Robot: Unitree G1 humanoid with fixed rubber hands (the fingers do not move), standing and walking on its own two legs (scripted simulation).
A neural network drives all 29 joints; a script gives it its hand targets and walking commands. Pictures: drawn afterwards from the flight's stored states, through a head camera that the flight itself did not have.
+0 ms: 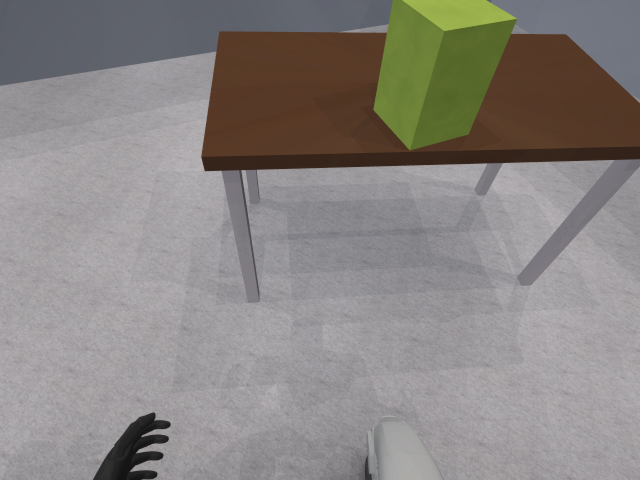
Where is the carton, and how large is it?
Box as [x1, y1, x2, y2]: [373, 0, 516, 149]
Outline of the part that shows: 393,0 373,109 409,149 467,134 516,18 486,0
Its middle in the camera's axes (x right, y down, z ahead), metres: +0.24 -0.36 +0.83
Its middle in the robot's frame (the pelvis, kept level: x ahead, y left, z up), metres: +0.85 -0.30 +0.05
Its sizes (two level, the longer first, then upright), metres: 0.167 0.165 0.257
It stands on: a table, 0.69 m high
